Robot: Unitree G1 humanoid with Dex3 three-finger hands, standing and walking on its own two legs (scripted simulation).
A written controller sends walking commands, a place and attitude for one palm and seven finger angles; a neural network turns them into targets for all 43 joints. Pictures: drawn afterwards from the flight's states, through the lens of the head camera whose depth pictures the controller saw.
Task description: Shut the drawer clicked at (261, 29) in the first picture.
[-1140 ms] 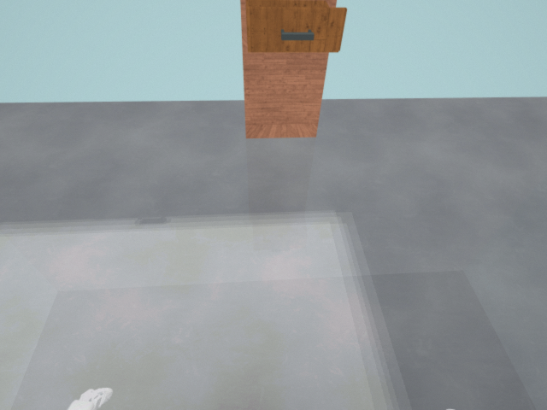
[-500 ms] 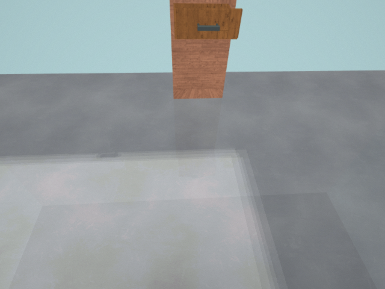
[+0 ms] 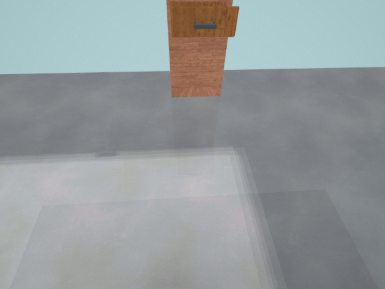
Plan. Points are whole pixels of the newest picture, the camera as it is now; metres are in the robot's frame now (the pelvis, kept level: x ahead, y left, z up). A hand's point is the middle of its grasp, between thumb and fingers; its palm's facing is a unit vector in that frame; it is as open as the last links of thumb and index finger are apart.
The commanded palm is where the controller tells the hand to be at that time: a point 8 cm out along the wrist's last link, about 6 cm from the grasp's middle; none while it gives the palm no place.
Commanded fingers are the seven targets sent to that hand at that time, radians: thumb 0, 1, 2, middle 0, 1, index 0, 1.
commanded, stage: look at it before walking up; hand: left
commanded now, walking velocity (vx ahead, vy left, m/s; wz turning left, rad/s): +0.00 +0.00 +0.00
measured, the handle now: (204, 24) +1.46 +0.00 -0.04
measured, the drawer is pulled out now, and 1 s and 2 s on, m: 0.28 0.28 0.28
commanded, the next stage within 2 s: walk to a spot facing it in 0.40 s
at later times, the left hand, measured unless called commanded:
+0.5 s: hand out of the picture +0.08 +0.24 -0.16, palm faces -0.03 -0.94 -0.33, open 7.4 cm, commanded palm none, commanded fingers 0.00 0.90 0.90 -0.20 -0.30 -0.20 -0.30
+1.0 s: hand out of the picture +0.10 +0.13 -0.18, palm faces -0.08 -0.98 -0.20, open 7.4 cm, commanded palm none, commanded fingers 0.00 0.90 0.90 -0.20 -0.30 -0.20 -0.30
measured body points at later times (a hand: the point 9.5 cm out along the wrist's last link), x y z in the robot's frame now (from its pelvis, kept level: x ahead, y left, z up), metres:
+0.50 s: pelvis +0.01 +0.00 +0.00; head +0.02 +0.00 +0.45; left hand +0.08 +0.29 -0.13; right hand +0.09 -0.30 -0.13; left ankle +0.01 +0.12 -0.74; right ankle +0.01 -0.12 -0.74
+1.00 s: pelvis +0.11 -0.05 -0.01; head +0.11 -0.06 +0.44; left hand +0.11 +0.18 -0.16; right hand +0.06 -0.29 -0.17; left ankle +0.08 +0.09 -0.67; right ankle +0.07 -0.12 -0.74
